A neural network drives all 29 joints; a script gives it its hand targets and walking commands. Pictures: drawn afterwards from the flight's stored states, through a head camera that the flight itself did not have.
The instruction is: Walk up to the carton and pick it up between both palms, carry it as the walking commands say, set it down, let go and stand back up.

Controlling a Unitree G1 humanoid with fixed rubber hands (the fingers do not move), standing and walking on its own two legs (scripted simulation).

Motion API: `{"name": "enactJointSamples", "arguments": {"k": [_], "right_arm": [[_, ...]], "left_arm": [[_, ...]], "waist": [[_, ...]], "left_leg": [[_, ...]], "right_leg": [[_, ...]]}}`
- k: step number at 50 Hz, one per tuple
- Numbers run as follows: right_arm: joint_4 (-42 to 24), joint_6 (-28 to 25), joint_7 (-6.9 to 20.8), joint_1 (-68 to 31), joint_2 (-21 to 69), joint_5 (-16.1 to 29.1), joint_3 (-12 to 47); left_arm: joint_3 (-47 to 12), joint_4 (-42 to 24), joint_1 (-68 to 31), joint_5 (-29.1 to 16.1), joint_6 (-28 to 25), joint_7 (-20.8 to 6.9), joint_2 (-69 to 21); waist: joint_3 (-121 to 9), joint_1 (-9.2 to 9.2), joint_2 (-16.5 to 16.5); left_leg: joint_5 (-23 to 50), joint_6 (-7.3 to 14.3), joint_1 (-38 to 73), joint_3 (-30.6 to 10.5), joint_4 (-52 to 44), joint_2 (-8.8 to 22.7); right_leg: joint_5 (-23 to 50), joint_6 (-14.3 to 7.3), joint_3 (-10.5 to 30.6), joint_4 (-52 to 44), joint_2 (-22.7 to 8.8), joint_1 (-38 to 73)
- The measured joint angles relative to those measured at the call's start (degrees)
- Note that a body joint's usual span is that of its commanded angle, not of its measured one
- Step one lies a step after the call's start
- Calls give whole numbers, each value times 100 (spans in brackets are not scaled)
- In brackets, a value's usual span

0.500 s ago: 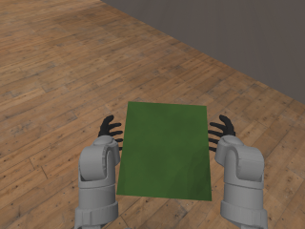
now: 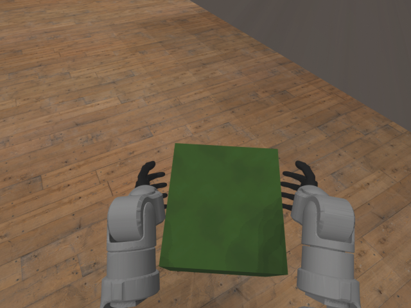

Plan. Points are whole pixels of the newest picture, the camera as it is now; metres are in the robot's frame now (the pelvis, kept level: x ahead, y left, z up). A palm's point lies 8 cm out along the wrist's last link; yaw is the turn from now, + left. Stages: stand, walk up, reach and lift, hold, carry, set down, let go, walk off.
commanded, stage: carry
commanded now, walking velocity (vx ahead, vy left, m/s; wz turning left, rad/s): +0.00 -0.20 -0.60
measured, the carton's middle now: (221, 212) +0.33 +0.01 -0.01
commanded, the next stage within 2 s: none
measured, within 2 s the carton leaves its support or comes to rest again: neither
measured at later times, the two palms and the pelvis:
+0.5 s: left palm (204, 285) +0.15 +0.04 +0.08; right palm out of the picture +0.10 -0.25 +0.07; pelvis -0.16 -0.04 +0.00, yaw -10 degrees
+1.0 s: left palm out of the picture +0.04 +0.06 +0.08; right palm out of the picture -0.01 -0.23 +0.07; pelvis -0.27 -0.03 +0.01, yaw -11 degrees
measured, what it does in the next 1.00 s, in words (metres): walks backwards: right foot, then left foot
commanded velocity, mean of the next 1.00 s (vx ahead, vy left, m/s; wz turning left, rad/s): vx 0.00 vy -0.01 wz -0.02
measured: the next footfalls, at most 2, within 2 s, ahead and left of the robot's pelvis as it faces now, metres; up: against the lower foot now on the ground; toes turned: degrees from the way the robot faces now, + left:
right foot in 0.32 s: -0.07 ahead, -0.18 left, +0.00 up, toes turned -12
left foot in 0.56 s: -0.09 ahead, +0.07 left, +0.00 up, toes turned -4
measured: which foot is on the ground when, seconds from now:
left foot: down 0.00-0.38, up 0.40-0.54, down 0.56-1.00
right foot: down 0.00-0.00, up 0.02-0.30, down 0.32-1.00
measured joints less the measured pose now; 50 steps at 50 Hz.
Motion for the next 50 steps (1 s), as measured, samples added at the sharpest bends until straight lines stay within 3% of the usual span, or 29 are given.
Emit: {"name": "enactJointSamples", "arguments": {"k": [1,2,4,8,13,15,17,22,26,29,31,34,42,44,47,48,50], "right_arm": [[43,-161,-62,-14,13,49,52],[87,-262,-160,-24,20,110,133],[194,-276,-322,-26,20,182,268],[273,-133,-326,209,-65,274,252],[188,-59,-400,242,-73,387,235],[169,-13,-428,210,-64,341,288],[185,-29,-425,110,-36,271,257],[224,35,-316,199,-66,177,234],[113,-9,-261,127,-47,208,182],[181,-264,-231,116,-33,153,169],[127,-250,-387,122,-33,189,305],[104,-157,-488,60,-18,220,424],[528,-307,-70,141,-45,-33,408],[943,-546,226,77,-27,-341,282],[835,-591,174,161,-51,-314,350],[1013,-743,326,154,-53,-468,299],[1171,-947,483,246,-78,-510,248]], "left_arm": [[9,52,-68,113,-132,-174,69],[12,75,-61,204,-239,-335,138],[93,122,63,338,-326,-548,152],[92,283,188,295,-212,-382,19],[4,205,207,336,-116,-403,42],[63,222,204,344,-137,-466,47],[93,225,241,337,-241,-507,35],[-97,307,355,277,-208,-433,83],[-23,86,200,258,-91,-311,35],[146,324,-44,548,-337,-575,-45],[193,334,40,618,-452,-768,-17],[147,135,286,495,-467,-772,63],[78,220,330,459,-287,-527,79],[212,694,234,687,-547,-780,45],[155,719,297,643,-691,-817,68],[207,937,253,748,-847,-969,57],[201,1112,303,864,-1029,-1141,68]], "waist": [[27,-135,-170],[106,-237,-210],[256,-284,-34],[325,-375,175],[374,-425,157],[284,-377,107],[340,-302,267],[372,-317,282],[362,-424,374],[333,-455,118],[414,-449,-66],[494,-481,-60],[326,-124,-35],[211,-51,15],[292,-98,104],[282,-119,98],[221,-130,50]], "left_leg": [[-30,130,-32,104,-127,-108],[374,32,-124,234,-41,-66],[790,42,-102,497,88,182],[727,145,29,692,-123,461],[1081,27,-207,781,-117,683],[1149,-45,-397,805,-11,731],[1131,-163,-528,726,87,886],[299,-384,-598,225,320,494],[330,-233,-381,68,465,232],[749,-95,-68,150,-324,10],[1004,-51,25,209,-535,-64],[1119,-77,97,175,-552,-10],[927,-120,38,71,-644,21],[799,-65,-79,59,-624,15],[1169,-33,-119,26,-696,4],[1151,-19,-157,16,-657,-20],[494,79,-314,-3,-486,-63]], "right_leg": [[-62,-15,107,267,-99,-190],[-518,17,170,710,-96,-342],[-1172,166,94,1707,4,-600],[-1357,341,-41,2648,-211,-743],[-1106,318,-50,1550,-483,35],[-838,251,-38,620,-509,601],[-651,204,-15,339,-335,667],[-300,130,51,145,-277,458],[77,90,44,-114,-176,197],[238,86,90,-127,-291,-29],[392,74,143,-257,-352,21],[558,42,94,-412,-305,167],[680,-30,23,-817,-233,241],[636,-9,27,-933,-216,161],[698,42,-51,-987,-256,134],[719,50,-62,-986,-282,116],[488,46,-48,-944,-303,-6]]}}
